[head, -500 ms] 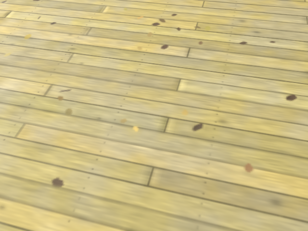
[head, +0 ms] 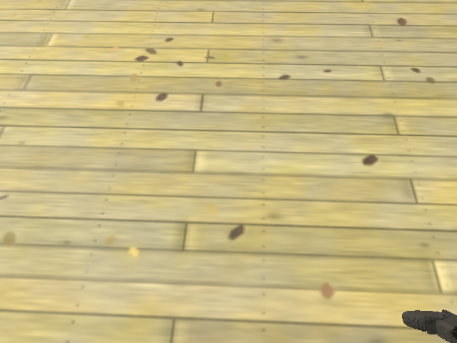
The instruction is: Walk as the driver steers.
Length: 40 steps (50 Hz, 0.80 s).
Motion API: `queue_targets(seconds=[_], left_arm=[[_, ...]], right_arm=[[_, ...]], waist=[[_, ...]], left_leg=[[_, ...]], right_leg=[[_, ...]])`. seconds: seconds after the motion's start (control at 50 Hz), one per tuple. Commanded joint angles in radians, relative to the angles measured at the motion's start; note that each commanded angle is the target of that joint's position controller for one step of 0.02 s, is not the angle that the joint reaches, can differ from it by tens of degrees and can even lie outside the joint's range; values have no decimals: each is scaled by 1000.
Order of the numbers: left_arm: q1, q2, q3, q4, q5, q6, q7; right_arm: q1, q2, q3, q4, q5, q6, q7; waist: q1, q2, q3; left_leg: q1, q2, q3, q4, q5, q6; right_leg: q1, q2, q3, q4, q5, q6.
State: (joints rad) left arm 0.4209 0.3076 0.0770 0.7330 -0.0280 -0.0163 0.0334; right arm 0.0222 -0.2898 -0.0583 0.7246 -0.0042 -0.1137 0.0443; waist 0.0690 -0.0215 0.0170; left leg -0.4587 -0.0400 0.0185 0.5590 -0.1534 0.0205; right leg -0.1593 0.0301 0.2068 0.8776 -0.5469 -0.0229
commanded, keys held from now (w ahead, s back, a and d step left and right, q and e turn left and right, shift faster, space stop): w+e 0.70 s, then w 0.30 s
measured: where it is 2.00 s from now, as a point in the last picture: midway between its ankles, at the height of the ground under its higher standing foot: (376, 186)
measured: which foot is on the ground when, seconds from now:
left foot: down 0.00-0.46, up 0.48-0.92, down 0.94-1.00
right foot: up 0.00-0.42, down 0.44-0.96, up 0.98-1.00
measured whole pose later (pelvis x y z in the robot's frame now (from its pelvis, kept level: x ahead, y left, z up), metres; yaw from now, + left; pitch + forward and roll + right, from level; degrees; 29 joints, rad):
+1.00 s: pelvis +0.57 -0.14 +0.00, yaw -30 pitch +2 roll +1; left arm 0.37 0.30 0.06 0.74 -0.02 -0.04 0.01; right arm 0.10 -0.29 -0.04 0.73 0.00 -0.11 0.04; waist 0.04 -0.02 0.01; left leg -0.44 -0.04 0.02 0.57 -0.17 0.04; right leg -0.21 0.07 0.17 0.95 -0.49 -0.03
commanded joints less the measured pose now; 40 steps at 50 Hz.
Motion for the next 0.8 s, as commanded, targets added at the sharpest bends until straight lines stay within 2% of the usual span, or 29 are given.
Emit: queue_targets(seconds=[0.02, 0.04, 0.06, 0.08, 0.12, 0.18, 0.22, 0.26, 0.3, 0.34, 0.38, 0.4, 0.42, 0.44, 0.46, 0.48, 0.5, 0.52, 0.54, 0.56, 0.58, 0.6, 0.66, 0.74, 0.8], left_arm=[[-28, 155, 24, -102, -20, -28, -5], [-77, 143, 23, -105, -8, -25, -3], [-110, 129, 25, -114, 3, -24, -7], [-103, 109, 23, -116, -1, -19, -14], [-116, 65, 14, -127, -6, -8, -20], [-177, 43, 2, -161, 4, -4, -25], [-209, 38, -3, -167, 4, -11, -38], [-279, 27, -10, -181, 4, -19, -54], [-344, 22, -14, -200, 3, -22, -68], [-383, 31, -11, -223, 0, -20, -80], [-366, 64, 6, -233, 6, -17, -86], [-312, 92, 21, -225, 9, -12, -85], [-186, 129, 45, -195, 8, -9, -81], [-7, 189, 80, -145, 4, 0, -66], [36, 307, 103, -135, -6, 6, -47], [29, 297, 87, -181, -4, -14, -57], [11, 217, 61, -174, 7, -32, -67], [-29, 193, 52, -166, 11, -43, -67], [-99, 163, 42, -171, 11, -47, -65], [-152, 137, 32, -184, 20, -48, -61], [-181, 129, 27, -195, 29, -48, -56], [-192, 128, 26, -194, 27, -50, -51], [-161, 149, 31, -170, 21, -53, -31], [-112, 153, 31, -134, 15, -46, -16], [-56, 148, 29, -90, 10, -48, -20]], right_arm=[[230, -122, -43, -5, 12, 12, -16], [190, -110, -37, -4, 2, 16, -19], [169, -90, -33, 5, -5, 18, -22], [159, -85, -30, 11, -13, 14, -27], [161, -87, -34, 28, -3, 2, -31], [173, -128, -46, 47, 3, -3, -34], [166, -142, -48, 50, 2, 3, -36], [175, -154, -49, 54, 5, 10, -39], [210, -173, -52, 65, 12, 20, -41], [238, -197, -58, 76, 24, 32, -41], [241, -228, -66, 77, 35, 47, -45], [242, -244, -71, 75, 40, 55, -49], [231, -246, -71, 70, 44, 65, -53], [239, -214, -57, 65, 35, 66, -58], [323, -84, -15, 18, -17, 55, -50], [292, -81, 3, -15, -4, 18, -37], [162, -175, -22, -40, 40, -5, -26], [124, -163, -16, -57, 50, -19, -24], [131, -150, -14, -43, 28, -22, -31], [151, -159, -20, -33, 11, -16, -35], [167, -161, -23, -27, 7, -3, -33], [176, -152, -22, -22, 1, 7, -32], [117, -111, -11, -36, -13, 27, -36], [-22, -71, 9, -63, -4, 22, -25], [-79, -83, 8, -81, 8, 11, -11]], waist=[[-144, 175, -141], [-123, 96, -80], [-108, 92, -35], [-88, 120, -27], [-80, 127, -7], [-82, 92, 18], [-88, 83, 21], [-114, 74, 39], [-140, 67, 53], [-143, 72, 66], [-110, 94, 38], [-72, 112, -4], [5, 106, -70], [93, 69, -157], [22, -205, -238], [16, -217, -427], [62, -92, -324], [32, -66, -197], [-18, 6, -127], [-59, -8, -94], [-83, -31, -83], [-92, -31, -78], [-84, -17, -41], [-24, -48, -9], [10, -58, 9]], left_leg=[[646, 402, -585, -294, -370, 173], [518, 361, -458, -304, -224, 157], [432, 326, -370, -322, -123, 154], [378, 306, -299, -345, -67, 149], [344, 304, -213, -387, 10, 166], [352, 323, -116, -420, 135, 188], [364, 301, -28, -423, 193, 174], [368, 278, 52, -421, 225, 150], [404, 282, 95, -416, 238, 133], [468, 304, 121, -393, 297, 118], [528, 313, 157, -295, 568, 98], [546, 311, 175, -191, 732, 88], [515, 293, 200, -14, 819, 69], [360, 259, 214, 236, 714, 33], [-55, 134, 204, 619, -85, -27], [-257, 0, -38, 827, -461, -37], [-356, 56, -112, 847, -372, -16], [-365, 93, -100, 775, -284, 1], [-307, 133, -102, 687, -220, -4], [-230, 159, -108, 618, -179, -11], [-177, 166, -108, 590, -155, -20], [-156, 164, -98, 554, -140, -36], [-151, 141, -73, 404, -31, -84], [-81, 91, -61, 100, 225, -100], [-50, 80, -67, 15, 280, -81]], right_leg=[[-628, -66, -39, 447, 84, 8], [-580, -106, -62, 415, 154, 7], [-553, -131, -62, 366, 194, 5], [-506, -154, -64, 341, 220, 2], [-509, -169, -86, 296, 229, 5], [-571, -178, -99, 187, 312, 22], [-557, -174, -122, 79, 425, 22], [-519, -158, -165, -50, 527, 15], [-493, -140, -208, -143, 560, 4], [-483, -125, -230, -205, 533, -17], [-412, -72, -274, -238, 442, -54], [-331, -33, -302, -241, 388, -77], [-164, 14, -325, -281, 394, -109], [117, 32, -286, -314, 431, -149], [472, -221, 154, -329, 384, -279], [596, -366, 644, -528, 139, -419], [533, -348, 552, -591, 132, -347], [392, -313, 427, -597, 199, -314], [245, -272, 320, -594, 310, -285], [132, -237, 241, -606, 415, -271], [62, -216, 209, -626, 465, -268], [22, -205, 183, -640, 517, -273], [-70, -169, 95, -655, 591, -271], [-104, -118, 27, -644, 480, -210], [-63, -155, 59, -617, 423, -199]])
Velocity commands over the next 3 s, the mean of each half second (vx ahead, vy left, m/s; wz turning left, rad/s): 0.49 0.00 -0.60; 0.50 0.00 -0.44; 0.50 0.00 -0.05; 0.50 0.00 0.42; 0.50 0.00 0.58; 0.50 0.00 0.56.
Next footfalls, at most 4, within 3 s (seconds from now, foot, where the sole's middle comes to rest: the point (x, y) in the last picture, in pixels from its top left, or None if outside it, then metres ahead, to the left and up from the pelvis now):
0.44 right None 0.38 -0.19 -0.76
0.94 left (293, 257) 0.73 -0.11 -0.76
1.46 right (403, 224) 0.87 -0.47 -0.76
1.98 left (357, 141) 1.23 -0.36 -0.76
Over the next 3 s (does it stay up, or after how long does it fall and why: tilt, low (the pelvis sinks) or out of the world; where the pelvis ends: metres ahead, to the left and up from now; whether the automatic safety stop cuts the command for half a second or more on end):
stays up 1.60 -0.41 -0.01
